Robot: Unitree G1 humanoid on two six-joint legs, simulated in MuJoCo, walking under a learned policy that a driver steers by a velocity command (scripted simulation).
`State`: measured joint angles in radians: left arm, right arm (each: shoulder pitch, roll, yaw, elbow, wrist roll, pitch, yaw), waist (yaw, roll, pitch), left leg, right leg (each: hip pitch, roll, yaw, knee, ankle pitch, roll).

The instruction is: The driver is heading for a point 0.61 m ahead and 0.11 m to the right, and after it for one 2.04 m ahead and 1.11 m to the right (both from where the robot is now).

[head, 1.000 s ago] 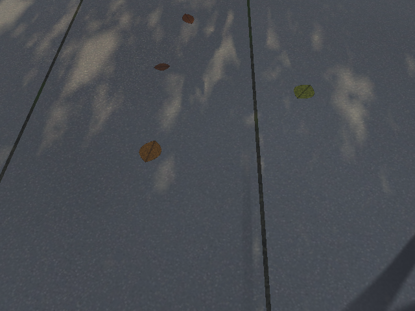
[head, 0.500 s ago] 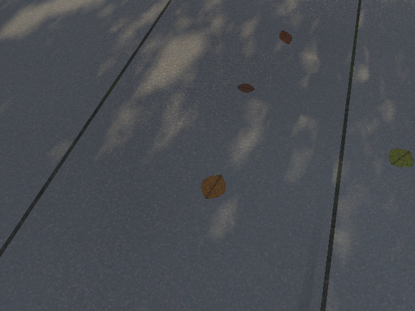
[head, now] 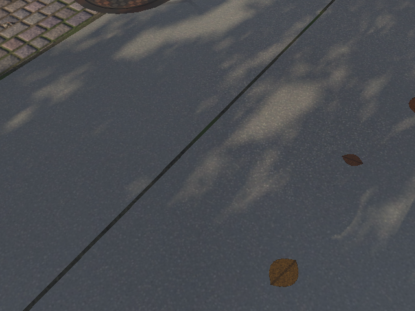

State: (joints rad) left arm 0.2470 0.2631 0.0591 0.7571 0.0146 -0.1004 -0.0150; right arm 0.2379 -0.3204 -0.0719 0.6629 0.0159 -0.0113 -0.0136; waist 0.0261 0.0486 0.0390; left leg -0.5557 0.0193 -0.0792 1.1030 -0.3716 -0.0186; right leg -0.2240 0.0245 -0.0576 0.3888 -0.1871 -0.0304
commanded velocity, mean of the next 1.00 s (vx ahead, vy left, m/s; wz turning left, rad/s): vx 0.18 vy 0.00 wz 0.08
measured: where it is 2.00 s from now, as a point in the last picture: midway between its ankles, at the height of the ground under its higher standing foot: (252, 217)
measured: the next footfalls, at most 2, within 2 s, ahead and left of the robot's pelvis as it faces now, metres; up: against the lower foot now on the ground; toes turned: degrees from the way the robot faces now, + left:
left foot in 0.22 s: +0.23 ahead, +0.13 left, +0.00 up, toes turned +4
right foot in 0.50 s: +0.18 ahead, -0.12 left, +0.00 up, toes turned +2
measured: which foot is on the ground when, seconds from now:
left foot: up 0.00-0.20, down 0.22-1.00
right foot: down 0.00-0.24, up 0.26-0.48, down 0.50-0.84, up 0.86-1.00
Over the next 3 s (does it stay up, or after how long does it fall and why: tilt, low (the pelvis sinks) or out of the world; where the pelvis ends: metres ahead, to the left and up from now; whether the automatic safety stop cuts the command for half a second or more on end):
stays up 1.22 -0.46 0.00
